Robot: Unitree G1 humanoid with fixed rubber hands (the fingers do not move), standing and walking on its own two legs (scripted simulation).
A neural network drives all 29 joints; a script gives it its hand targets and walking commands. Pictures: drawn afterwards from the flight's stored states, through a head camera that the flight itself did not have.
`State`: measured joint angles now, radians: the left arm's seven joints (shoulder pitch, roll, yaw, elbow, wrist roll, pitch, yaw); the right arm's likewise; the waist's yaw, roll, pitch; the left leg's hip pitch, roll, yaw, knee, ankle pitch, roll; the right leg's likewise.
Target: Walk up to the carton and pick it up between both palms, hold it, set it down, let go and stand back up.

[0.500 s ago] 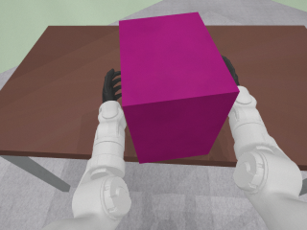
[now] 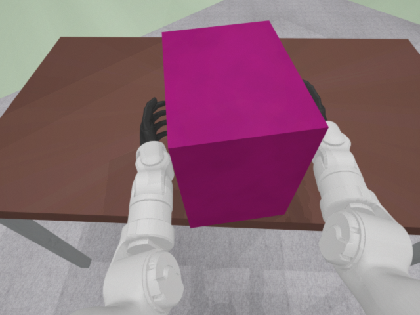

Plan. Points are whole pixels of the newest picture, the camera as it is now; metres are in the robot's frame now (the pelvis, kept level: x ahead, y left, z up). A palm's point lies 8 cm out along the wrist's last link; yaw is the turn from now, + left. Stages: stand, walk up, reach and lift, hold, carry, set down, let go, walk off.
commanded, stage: reach and lift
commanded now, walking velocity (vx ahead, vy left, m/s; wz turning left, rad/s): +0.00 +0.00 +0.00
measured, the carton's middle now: (227, 129) +0.47 +0.02 +0.07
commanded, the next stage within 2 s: none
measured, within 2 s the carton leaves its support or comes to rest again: leaves its support in 1.32 s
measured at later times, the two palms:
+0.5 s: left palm (153, 141) +0.41 +0.16 +0.10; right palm (312, 123) +0.46 -0.14 +0.11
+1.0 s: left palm (146, 146) +0.39 +0.16 +0.10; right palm (310, 129) +0.44 -0.14 +0.12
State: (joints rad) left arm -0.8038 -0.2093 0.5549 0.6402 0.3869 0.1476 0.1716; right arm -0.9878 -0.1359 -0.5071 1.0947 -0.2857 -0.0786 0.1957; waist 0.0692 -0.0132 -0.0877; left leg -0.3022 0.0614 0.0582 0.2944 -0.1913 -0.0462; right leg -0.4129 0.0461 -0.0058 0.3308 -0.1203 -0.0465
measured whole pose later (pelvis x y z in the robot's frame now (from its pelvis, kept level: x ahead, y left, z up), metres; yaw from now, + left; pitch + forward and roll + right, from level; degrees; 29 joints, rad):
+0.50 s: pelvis +0.01 -0.01 +0.00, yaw +2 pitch +11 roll +1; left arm -0.80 -0.17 0.55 0.72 0.35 0.11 0.17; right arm -0.96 -0.12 -0.49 1.13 -0.26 -0.12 0.15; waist 0.06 -0.01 -0.10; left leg -0.28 0.07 0.03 0.28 -0.19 -0.05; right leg -0.39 0.05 -0.03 0.35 -0.15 -0.06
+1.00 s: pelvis -0.01 -0.01 +0.00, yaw +2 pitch +10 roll +1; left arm -0.79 -0.13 0.49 0.75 0.31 0.06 0.17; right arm -0.95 -0.12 -0.41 1.17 -0.20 -0.20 0.08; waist 0.04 -0.02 -0.10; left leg -0.30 0.06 0.02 0.29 -0.17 -0.06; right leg -0.39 0.04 -0.05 0.33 -0.11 -0.06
